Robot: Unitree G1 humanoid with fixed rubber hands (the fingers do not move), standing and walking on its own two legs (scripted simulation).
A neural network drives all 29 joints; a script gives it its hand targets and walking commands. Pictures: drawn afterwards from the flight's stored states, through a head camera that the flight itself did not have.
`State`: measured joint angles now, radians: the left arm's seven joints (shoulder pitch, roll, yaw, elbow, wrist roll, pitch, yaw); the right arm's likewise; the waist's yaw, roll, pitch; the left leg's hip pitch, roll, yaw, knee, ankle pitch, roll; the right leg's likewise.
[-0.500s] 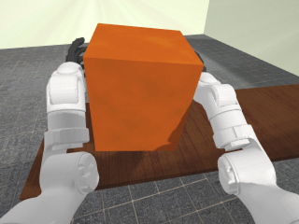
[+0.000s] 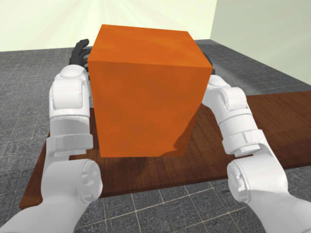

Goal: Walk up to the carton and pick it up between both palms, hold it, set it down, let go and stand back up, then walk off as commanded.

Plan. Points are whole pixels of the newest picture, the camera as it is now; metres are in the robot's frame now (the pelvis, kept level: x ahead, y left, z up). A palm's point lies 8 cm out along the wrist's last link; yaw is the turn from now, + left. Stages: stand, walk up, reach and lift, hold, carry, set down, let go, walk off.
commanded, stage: hold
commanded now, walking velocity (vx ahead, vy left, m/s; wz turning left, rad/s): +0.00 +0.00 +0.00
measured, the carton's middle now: (144, 93) +0.37 +0.00 +0.25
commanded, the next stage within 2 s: none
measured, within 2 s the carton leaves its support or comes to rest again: neither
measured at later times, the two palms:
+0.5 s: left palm (75, 74) +0.37 +0.15 +0.30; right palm (202, 80) +0.37 -0.15 +0.28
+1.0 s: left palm (77, 72) +0.37 +0.15 +0.31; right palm (205, 82) +0.36 -0.15 +0.28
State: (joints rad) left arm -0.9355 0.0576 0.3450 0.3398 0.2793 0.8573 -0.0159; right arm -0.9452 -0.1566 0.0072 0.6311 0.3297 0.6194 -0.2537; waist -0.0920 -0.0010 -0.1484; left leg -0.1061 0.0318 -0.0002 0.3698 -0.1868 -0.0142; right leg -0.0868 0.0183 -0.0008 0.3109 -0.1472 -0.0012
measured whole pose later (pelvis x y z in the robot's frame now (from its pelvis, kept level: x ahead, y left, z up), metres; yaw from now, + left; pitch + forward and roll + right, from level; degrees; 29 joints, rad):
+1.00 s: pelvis +0.00 +0.00 +0.00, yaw +0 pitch -4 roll -1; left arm -0.95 0.06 0.37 0.36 0.28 0.85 -0.02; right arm -0.95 -0.15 0.01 0.63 0.33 0.63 -0.26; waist -0.09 -0.01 -0.15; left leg -0.11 0.03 0.00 0.37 -0.19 -0.01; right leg -0.09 0.02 0.00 0.31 -0.15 0.00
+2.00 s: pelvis +0.00 +0.00 +0.00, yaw +0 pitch -4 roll -1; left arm -0.95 0.07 0.33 0.35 0.28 0.86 -0.02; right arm -0.95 -0.15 0.00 0.63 0.33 0.62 -0.26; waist -0.09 -0.02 -0.14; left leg -0.11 0.03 0.00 0.37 -0.19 -0.01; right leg -0.09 0.02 0.00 0.31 -0.15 0.00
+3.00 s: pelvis +0.00 +0.00 +0.00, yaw +0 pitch -4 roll -1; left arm -0.92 0.05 0.36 0.34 0.27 0.86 -0.02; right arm -0.95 -0.15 0.01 0.62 0.33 0.65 -0.27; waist -0.09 -0.01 -0.15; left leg -0.11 0.03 0.00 0.37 -0.19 -0.01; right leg -0.09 0.02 0.00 0.31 -0.15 0.00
